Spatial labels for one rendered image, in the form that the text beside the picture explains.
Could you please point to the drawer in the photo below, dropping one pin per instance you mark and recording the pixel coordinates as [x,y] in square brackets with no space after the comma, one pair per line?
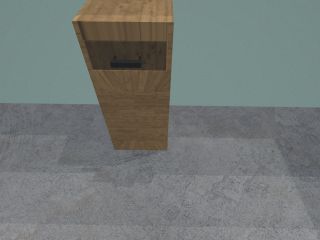
[153,54]

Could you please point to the handle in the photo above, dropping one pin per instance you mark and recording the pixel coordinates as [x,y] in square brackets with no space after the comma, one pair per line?
[125,63]

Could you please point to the cabinet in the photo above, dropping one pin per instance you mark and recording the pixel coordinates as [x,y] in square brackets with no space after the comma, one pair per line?
[135,103]

